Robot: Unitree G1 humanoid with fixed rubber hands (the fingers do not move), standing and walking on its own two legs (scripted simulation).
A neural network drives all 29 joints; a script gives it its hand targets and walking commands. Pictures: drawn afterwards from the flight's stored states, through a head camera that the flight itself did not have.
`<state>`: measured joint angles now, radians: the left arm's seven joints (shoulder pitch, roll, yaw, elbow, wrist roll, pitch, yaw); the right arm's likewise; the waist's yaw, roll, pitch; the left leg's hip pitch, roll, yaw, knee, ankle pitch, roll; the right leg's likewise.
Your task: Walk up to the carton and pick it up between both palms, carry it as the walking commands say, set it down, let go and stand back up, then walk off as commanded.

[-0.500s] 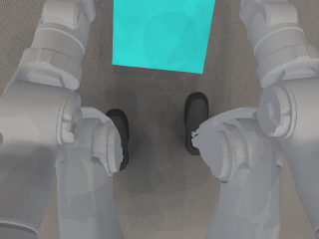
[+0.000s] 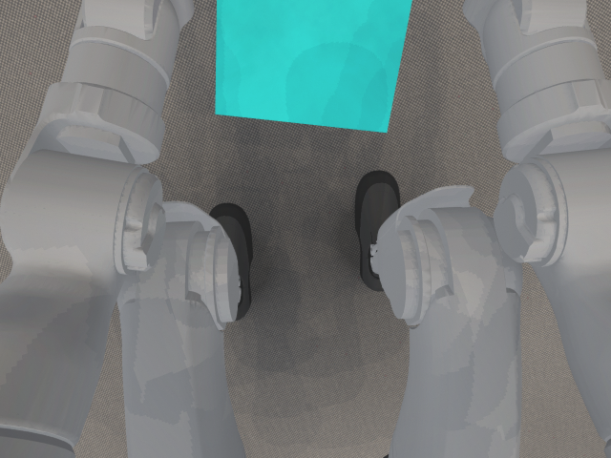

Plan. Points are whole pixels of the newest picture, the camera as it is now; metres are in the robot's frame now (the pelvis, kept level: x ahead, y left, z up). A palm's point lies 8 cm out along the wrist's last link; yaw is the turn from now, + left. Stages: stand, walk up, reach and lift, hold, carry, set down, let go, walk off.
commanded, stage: reach and lift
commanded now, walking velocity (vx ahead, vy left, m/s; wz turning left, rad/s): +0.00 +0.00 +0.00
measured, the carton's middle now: (312, 2) +0.53 -0.04 -0.27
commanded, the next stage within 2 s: none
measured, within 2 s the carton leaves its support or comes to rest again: neither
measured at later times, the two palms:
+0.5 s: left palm out of the picture +0.56 +0.09 -0.09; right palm out of the picture +0.53 -0.18 -0.10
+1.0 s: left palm out of the picture +0.55 +0.08 -0.02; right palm out of the picture +0.51 -0.19 -0.03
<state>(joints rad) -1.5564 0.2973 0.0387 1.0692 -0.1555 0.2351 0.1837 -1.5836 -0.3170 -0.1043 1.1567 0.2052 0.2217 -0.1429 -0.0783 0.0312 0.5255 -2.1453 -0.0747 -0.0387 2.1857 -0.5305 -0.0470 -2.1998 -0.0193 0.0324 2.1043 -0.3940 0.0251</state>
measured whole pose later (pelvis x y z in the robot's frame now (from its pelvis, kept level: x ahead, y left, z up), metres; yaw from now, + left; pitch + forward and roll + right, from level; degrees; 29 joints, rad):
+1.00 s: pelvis -0.01 -0.01 +0.07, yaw +1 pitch +20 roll +1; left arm -1.42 0.18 0.15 0.84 -0.10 0.33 0.33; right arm -1.37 -0.17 -0.17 0.75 0.15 0.40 -0.48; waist -0.08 0.03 0.53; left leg -1.83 -0.08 -0.04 1.99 -0.52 -0.05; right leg -1.89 0.00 0.04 1.94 -0.40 0.02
